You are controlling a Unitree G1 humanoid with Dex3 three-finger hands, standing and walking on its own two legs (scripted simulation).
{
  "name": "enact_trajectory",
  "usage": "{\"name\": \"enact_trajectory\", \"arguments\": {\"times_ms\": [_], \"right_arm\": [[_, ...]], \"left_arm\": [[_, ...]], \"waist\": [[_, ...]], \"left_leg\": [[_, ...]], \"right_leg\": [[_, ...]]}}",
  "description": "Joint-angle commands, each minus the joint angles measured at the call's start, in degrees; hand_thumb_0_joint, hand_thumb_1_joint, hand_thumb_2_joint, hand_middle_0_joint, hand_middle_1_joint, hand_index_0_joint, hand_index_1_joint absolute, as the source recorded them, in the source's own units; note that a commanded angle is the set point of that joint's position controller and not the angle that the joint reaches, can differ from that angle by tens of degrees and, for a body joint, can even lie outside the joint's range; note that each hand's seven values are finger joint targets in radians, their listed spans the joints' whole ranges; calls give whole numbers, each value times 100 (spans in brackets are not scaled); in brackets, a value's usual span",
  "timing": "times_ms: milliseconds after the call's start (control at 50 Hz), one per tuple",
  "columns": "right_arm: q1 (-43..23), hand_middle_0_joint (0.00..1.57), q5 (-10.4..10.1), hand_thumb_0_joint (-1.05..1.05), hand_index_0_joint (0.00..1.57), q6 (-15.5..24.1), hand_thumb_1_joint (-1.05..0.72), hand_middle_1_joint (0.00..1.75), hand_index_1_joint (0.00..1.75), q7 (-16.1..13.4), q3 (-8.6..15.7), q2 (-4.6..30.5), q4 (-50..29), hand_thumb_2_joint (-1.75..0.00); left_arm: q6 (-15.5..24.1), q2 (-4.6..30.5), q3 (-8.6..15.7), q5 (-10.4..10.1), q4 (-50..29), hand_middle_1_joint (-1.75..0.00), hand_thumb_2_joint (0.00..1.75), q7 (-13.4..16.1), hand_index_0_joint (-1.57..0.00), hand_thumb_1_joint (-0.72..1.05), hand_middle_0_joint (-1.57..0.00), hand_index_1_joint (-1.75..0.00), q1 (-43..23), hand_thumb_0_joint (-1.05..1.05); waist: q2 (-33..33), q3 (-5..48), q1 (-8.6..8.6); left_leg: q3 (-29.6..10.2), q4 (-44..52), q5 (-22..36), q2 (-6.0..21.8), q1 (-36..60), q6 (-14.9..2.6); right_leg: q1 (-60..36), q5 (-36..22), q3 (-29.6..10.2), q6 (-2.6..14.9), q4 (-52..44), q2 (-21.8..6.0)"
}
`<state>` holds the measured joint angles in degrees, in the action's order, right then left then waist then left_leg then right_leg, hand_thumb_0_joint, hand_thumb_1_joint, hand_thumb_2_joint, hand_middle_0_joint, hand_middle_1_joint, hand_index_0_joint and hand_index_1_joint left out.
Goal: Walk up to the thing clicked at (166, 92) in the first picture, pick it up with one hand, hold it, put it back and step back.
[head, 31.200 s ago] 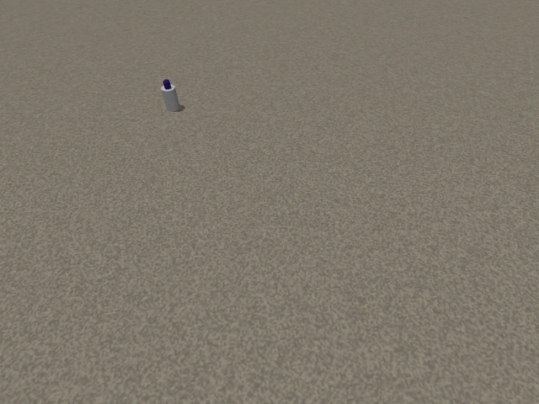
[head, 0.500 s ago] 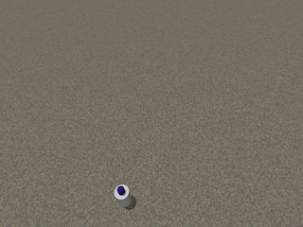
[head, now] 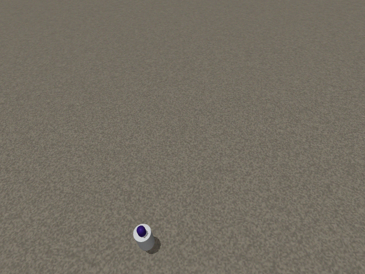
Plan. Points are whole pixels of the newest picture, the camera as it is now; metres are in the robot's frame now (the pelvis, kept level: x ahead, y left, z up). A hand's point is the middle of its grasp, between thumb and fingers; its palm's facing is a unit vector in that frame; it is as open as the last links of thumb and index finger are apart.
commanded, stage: stand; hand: left
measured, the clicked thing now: (143, 235) +0.43 +0.23 -0.68
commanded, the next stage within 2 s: step back in 0.84 s
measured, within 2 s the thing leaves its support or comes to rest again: neither
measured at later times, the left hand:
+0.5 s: hand out of the picture +0.09 +0.25 -0.16, palm faces -0.03 -0.94 -0.33, open 7.4 cm
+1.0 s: hand out of the picture +0.10 +0.26 -0.16, palm faces -0.03 -0.93 -0.37, open 7.4 cm
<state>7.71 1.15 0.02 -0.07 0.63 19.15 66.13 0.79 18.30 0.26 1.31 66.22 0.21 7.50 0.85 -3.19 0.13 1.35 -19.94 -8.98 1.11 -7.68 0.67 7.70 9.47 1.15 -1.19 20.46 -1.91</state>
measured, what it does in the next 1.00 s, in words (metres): stands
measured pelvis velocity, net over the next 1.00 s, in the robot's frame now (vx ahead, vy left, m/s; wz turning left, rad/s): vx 0.00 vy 0.00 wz -0.01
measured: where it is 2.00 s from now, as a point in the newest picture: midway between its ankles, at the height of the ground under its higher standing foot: outside the picture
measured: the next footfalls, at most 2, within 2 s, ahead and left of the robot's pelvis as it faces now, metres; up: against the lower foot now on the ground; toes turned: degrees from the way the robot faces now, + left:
left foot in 1.30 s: -0.06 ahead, +0.13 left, +0.00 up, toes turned -2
right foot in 1.72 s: -0.09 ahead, -0.05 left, +0.00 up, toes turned +0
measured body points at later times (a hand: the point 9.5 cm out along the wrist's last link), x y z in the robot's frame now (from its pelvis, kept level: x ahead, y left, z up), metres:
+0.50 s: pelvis +0.02 +0.00 +0.00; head +0.03 +0.00 +0.45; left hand +0.09 +0.30 -0.13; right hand +0.08 -0.29 -0.14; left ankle +0.02 +0.13 -0.75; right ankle +0.02 -0.13 -0.75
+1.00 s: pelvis +0.00 +0.00 -0.01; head +0.05 +0.00 +0.44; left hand +0.11 +0.31 -0.13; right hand +0.09 -0.31 -0.14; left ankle +0.02 +0.13 -0.75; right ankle +0.02 -0.13 -0.75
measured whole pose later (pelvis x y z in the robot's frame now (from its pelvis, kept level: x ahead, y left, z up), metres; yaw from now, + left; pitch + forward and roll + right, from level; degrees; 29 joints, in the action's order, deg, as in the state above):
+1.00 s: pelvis +0.00 +0.00 -0.01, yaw -1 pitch -1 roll +1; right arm 2.8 -0.2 -1.6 0.5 2.2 20.8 61.1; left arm -0.7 21.6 2.3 -0.1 59.8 0.3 4.1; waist -0.6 -7.7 -0.5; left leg 2.1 -25.9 -12.0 1.2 -12.7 0.3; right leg 13.6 12.8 0.2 -0.8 27.6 -1.9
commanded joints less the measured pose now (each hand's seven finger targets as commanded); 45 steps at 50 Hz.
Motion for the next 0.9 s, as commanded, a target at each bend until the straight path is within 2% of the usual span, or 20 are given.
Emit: {"name": "enact_trajectory", "arguments": {"times_ms": [0,60,140,240,280,320,360,400,440,540,680,720,800,820,860,880], "right_arm": [[-186,20,-5,0,20,117,-90,30,30,-59,196,1120,-306,-90],[-209,20,-12,0,20,122,-90,30,30,-59,194,1126,-307,-90],[-252,20,-7,0,20,141,-90,30,30,-72,192,1127,-307,-90],[-273,20,-19,0,20,151,-90,30,30,-66,183,1138,-303,-90],[-299,20,-13,0,20,157,-90,30,30,-72,188,1157,-306,-90],[-304,20,-17,0,20,151,-90,30,30,-72,184,1167,-304,-90],[-301,20,-12,0,20,160,-90,30,30,-72,195,1185,-305,-90],[-326,20,-12,0,20,155,-90,30,30,-72,186,1140,-300,-90],[-326,20,-22,0,20,160,-90,30,30,-74,208,1204,-323,-90],[-331,20,-25,0,20,169,-90,30,30,-82,199,1182,-327,-90],[-383,20,-21,0,20,142,-90,30,30,-78,187,1181,-325,-90],[-414,20,-25,0,20,155,-90,30,30,-72,205,1225,-335,-90],[-419,20,-30,0,20,155,-90,30,30,-73,205,1214,-332,-90],[-593,20,-87,0,20,43,-90,30,30,-44,337,1537,-487,-90],[-449,20,-141,0,20,-24,-90,30,30,-28,365,1488,-605,-90],[-385,20,-144,0,20,-39,-90,30,30,-25,391,1517,-661,-90]], "left_arm": [[99,1261,219,-37,-321,-30,90,89,-20,90,-20,-30,-261,0],[98,1258,215,-40,-321,-30,90,82,-20,90,-20,-30,-296,0],[95,1233,226,-40,-343,-30,90,80,-20,90,-20,-30,-334,0],[83,1207,220,-44,-310,-30,90,70,-20,90,-20,-30,-330,0],[89,1229,224,-41,-318,-30,90,67,-20,90,-20,-30,-314,0],[85,1238,227,-45,-314,-30,90,67,-20,90,-20,-30,-336,0],[86,1241,230,-53,-328,-30,90,69,-20,90,-20,-30,-356,0],[79,1238,229,-58,-333,-30,90,67,-20,90,-20,-30,-376,0],[92,1219,223,-52,-354,-30,90,70,-20,90,-20,-30,-357,0],[94,1239,224,-58,-384,-30,90,72,-20,90,-20,-30,-397,0],[75,1249,222,-60,-358,-30,90,69,-20,90,-20,-30,-365,0],[94,1249,218,-57,-392,-30,90,69,-20,90,-20,-30,-362,0],[95,1259,216,-64,-407,-30,90,74,-20,90,-20,-30,-378,0],[27,1712,443,-196,-590,-30,90,85,-20,90,-20,-30,-410,0],[-24,1619,443,-214,-725,-30,90,116,-20,90,-20,-30,-307,0],[-33,1586,457,-201,-817,-30,90,118,-20,90,-20,-30,-314,0]], "waist": [[-144,169,-22],[-143,209,-30],[-46,345,-23],[-112,288,-13],[-117,374,2],[-95,296,-16],[-110,369,-24],[-116,336,-21],[-50,500,-28],[-83,611,-50],[-100,329,-34],[-78,507,-24],[-63,540,-34],[-168,-84,-49],[-93,106,-67],[-26,337,-122]], "left_leg": [[-580,466,-135,557,-49,-139],[-573,464,-51,576,-17,-134],[-536,474,158,599,21,-136],[-565,532,182,612,97,-127],[-559,503,403,636,210,-130],[-541,530,226,609,152,-118],[-547,505,430,642,248,-123],[-534,523,399,630,219,-107],[-501,421,689,658,316,-144],[-458,392,987,678,428,-118],[-487,513,513,651,293,-107],[-485,431,845,688,435,-125],[-458,423,907,684,443,-112],[-557,-131,1622,584,-68,-251],[-484,-267,1719,609,-45,-336],[-528,-284,1916,690,-81,-437]], "right_leg": [[79,94,-600,169,-509,-544],[36,15,-607,172,-509,-558],[-159,-423,-590,180,-434,-576],[-98,-313,-541,153,-442,-544],[-130,-490,-540,158,-427,-556],[-80,-387,-539,140,-475,-543],[-119,-481,-554,165,-440,-567],[-108,-463,-538,164,-444,-548],[-229,-830,-552,167,-418,-583],[-275,-1122,-533,167,-345,-599],[-114,-631,-528,142,-476,-556],[-199,-915,-525,154,-437,-583],[-269,-1007,-526,165,-411,-594],[264,-1867,-606,228,62,-491],[276,-1821,-497,303,309,-462],[166,-1724,-445,325,561,-393]]}}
